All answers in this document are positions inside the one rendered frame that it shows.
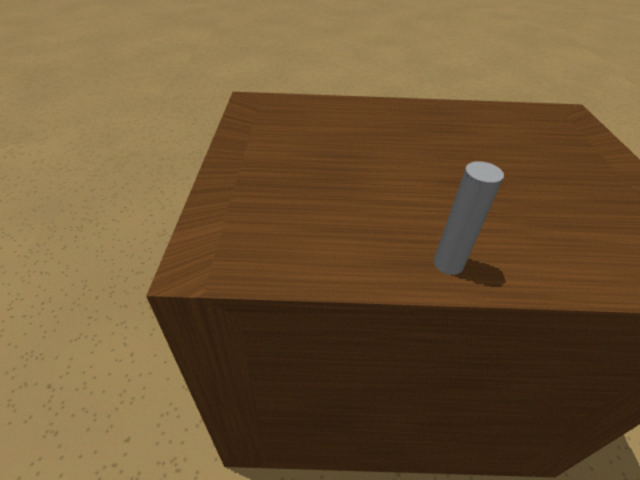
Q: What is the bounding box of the can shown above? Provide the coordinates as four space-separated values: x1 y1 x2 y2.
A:
434 161 504 275

